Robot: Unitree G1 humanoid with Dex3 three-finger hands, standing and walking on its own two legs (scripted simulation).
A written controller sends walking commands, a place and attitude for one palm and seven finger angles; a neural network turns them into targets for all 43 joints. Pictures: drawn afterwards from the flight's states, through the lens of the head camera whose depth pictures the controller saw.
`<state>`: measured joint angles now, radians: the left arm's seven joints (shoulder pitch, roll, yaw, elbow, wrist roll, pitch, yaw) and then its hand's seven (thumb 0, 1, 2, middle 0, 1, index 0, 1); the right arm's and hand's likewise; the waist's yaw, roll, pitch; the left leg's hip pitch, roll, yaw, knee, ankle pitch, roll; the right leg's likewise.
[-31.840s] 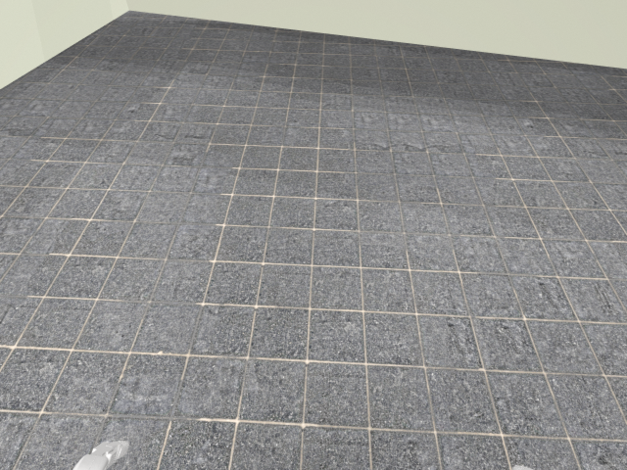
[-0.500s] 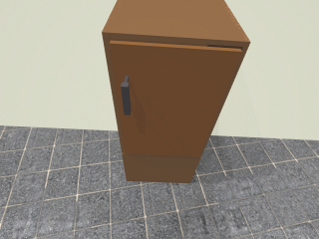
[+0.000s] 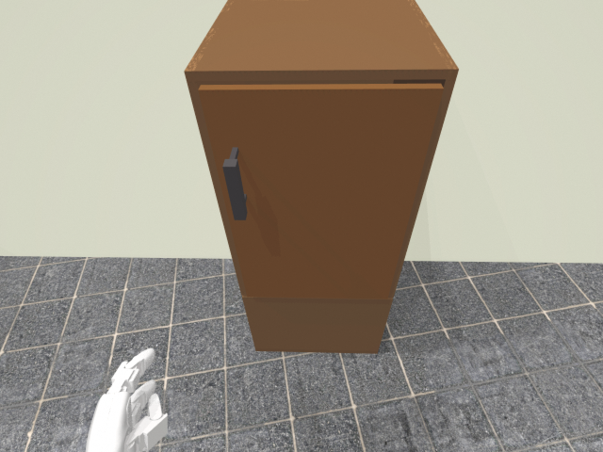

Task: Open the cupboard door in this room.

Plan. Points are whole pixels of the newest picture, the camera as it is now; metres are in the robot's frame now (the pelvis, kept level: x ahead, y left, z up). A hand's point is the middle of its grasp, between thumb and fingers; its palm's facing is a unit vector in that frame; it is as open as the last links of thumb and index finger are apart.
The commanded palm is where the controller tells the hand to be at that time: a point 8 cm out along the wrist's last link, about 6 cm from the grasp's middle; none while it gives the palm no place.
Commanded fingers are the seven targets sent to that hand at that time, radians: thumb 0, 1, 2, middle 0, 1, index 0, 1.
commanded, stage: raise the hand with hooked fingers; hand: left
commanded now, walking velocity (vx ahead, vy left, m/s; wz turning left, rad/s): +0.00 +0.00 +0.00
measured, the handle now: (237, 184) +0.56 +0.13 +0.05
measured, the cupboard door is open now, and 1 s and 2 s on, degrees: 0 0 0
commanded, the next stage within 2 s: move the hooked fingers beside the handle in 1.90 s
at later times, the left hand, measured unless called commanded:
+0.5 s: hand (175, 395) +0.20 +0.17 +0.00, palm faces -0.02 -0.99 -0.11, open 10.2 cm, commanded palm +0.18 +0.24 +0.00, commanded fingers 0.00 0.06 0.54 -0.26 -0.84 -0.26 -0.84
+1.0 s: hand (142, 340) +0.26 +0.22 +0.03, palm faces -0.03 -1.00 -0.07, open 13.1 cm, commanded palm +0.24 +0.28 +0.04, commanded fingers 0.00 -0.50 0.30 -0.30 -1.20 -0.30 -1.20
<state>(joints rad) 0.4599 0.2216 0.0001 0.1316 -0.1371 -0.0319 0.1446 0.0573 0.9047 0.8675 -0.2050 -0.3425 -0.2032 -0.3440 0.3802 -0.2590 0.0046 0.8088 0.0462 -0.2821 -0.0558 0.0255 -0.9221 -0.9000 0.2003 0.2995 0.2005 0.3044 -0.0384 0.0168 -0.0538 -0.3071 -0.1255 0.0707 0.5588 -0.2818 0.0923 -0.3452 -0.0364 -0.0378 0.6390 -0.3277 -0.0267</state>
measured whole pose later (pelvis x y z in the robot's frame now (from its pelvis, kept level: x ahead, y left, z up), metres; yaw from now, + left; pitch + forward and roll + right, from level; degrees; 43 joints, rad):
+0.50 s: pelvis -0.01 -0.05 -0.07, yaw +2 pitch +14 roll -2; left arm 0.30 0.30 0.25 0.09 -0.36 -0.52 -0.45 0.01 0.29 0.64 -0.24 -0.69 -0.24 -0.70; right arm 0.15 -0.25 0.04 0.56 0.04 -0.23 -0.05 0.01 -0.90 -0.90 0.20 0.30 0.20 0.30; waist 0.04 0.04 -0.11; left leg -0.85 -0.01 -0.04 1.13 -0.52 0.02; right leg -0.80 0.06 -0.18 1.06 -0.51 -0.10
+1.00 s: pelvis +0.01 -0.01 -0.03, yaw +0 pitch +11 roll -2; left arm 0.21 0.35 0.31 0.14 -0.36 -0.35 -0.40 0.00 -0.29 0.39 -0.29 -1.07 -0.29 -1.07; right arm 0.26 -0.29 0.01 0.56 0.04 -0.24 -0.07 0.02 -0.90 -0.90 0.20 0.30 0.20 0.30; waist -0.01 0.02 -0.10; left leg -0.65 -0.04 0.03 0.92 -0.46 0.08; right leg -0.63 0.04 -0.09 0.86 -0.43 -0.05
